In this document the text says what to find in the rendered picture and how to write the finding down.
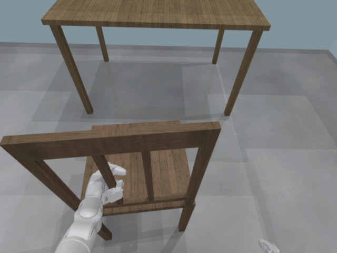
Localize chair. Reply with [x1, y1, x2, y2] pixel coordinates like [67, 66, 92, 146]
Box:
[0, 120, 221, 241]

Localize robot left forearm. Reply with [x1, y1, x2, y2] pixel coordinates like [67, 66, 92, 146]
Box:
[54, 197, 103, 253]

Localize left robot hand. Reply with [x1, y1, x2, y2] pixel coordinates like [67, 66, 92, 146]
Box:
[85, 162, 126, 205]

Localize right robot hand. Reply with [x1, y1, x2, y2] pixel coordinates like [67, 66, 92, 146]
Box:
[258, 239, 279, 253]

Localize table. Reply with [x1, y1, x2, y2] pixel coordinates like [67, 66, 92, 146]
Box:
[41, 0, 271, 116]

